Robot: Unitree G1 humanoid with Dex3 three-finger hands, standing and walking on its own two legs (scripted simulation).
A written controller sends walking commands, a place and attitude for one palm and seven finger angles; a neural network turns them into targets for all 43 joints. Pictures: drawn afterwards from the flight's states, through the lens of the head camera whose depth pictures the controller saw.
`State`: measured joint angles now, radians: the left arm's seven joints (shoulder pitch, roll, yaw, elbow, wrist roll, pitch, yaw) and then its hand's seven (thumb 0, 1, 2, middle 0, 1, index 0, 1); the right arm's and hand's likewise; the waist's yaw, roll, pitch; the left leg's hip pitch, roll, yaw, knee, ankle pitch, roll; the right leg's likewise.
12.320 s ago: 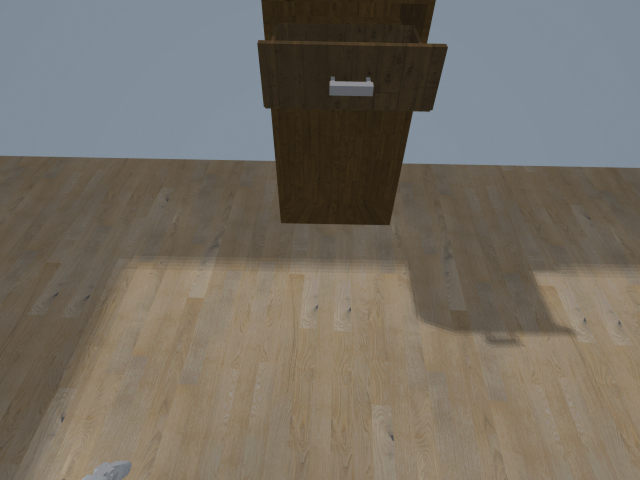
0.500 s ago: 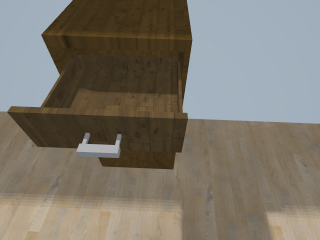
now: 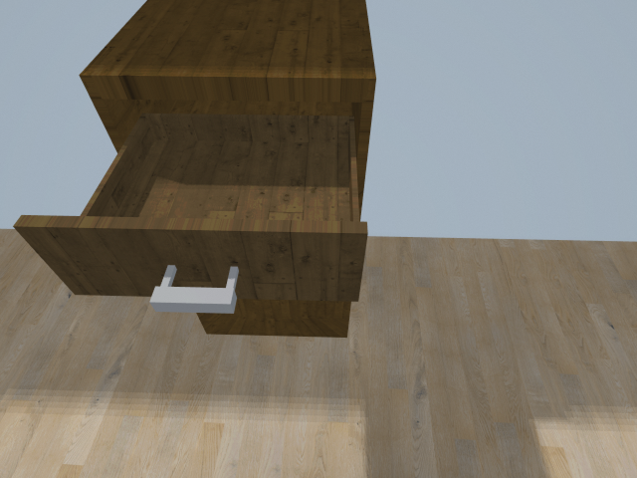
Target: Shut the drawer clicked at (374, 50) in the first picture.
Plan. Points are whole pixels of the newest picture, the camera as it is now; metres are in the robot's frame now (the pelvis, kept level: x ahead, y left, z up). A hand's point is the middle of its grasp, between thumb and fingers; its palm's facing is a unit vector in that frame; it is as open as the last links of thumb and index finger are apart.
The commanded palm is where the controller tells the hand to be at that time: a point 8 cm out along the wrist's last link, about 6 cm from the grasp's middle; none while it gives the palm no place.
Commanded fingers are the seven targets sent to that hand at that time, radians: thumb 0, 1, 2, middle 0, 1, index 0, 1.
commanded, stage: shuffle to correct the standing spot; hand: left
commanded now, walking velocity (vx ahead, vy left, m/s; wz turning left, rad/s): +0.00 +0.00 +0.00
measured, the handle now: (198, 286) +0.34 +0.19 +0.04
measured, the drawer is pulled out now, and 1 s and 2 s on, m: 0.30 0.30 0.30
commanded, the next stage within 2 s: come to a stop and stand still in 0.20 s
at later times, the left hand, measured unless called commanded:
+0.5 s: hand out of the picture +0.03 +0.15 -0.19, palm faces +0.07 -0.98 -0.16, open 7.4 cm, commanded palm none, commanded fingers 0.00 0.90 0.90 -0.20 -0.30 -0.20 -0.30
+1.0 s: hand out of the picture +0.08 +0.17 -0.18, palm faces +0.02 -0.97 -0.24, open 7.4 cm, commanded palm none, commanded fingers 0.00 0.90 0.90 -0.20 -0.30 -0.20 -0.30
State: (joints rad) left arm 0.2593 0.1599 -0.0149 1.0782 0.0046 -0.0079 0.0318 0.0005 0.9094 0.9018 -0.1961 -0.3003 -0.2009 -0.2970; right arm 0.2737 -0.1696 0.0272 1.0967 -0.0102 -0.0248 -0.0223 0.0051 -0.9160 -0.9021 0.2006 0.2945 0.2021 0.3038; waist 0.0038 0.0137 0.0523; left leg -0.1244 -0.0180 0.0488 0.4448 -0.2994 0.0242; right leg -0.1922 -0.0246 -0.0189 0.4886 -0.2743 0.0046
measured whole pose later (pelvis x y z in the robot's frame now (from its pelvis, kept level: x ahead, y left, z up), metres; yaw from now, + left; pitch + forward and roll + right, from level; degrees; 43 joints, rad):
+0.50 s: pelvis +0.06 -0.01 -0.01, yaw +1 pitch +0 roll +0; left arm 0.30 0.14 0.01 1.11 0.00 -0.01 0.04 0.00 0.91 0.90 -0.20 -0.30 -0.20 -0.30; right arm 0.27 -0.13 0.01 1.12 -0.01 -0.03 -0.05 0.00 -0.91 -0.90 0.20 0.29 0.20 0.30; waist 0.01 -0.02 0.08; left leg -0.11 0.02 0.04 0.54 -0.39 0.00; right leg -0.19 0.00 -0.05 0.61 -0.35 -0.02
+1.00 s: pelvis +0.05 -0.01 -0.01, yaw +0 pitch -1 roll +0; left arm 0.28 0.16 0.00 0.98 0.01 0.00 0.05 0.00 0.90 0.90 -0.20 -0.30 -0.20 -0.30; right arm 0.19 -0.20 -0.03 0.95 -0.01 -0.01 -0.02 0.00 -0.91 -0.90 0.20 0.29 0.20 0.30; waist -0.01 0.02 0.06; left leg -0.22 -0.01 0.06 0.59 -0.31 0.04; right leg -0.21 0.00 -0.05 0.68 -0.36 -0.03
